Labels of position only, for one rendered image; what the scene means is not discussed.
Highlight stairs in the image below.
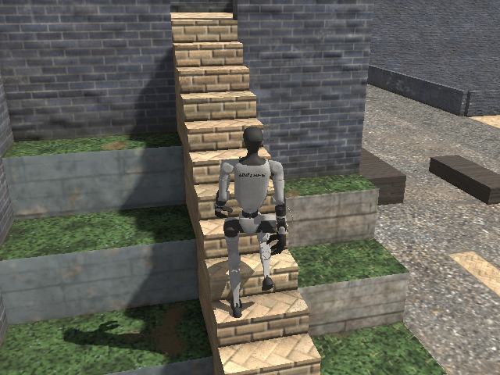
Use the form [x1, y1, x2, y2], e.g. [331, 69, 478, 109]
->
[171, 20, 321, 375]

